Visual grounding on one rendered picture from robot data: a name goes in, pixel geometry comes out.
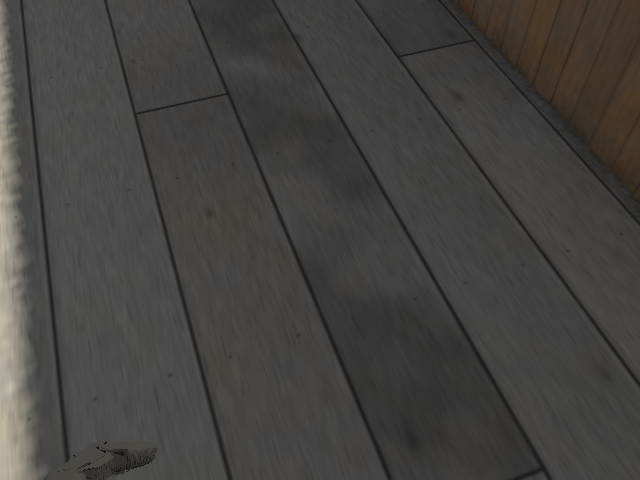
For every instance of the robot left hand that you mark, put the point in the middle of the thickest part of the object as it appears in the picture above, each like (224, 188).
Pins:
(100, 460)

